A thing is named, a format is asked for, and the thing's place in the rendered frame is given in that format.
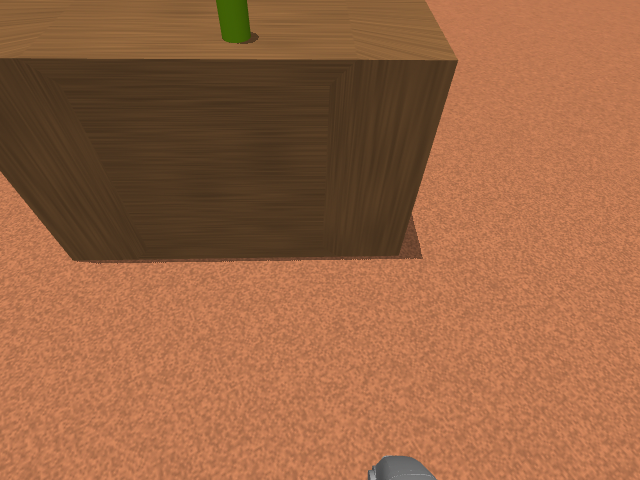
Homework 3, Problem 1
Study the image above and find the bottle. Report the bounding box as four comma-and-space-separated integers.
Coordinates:
216, 0, 251, 43

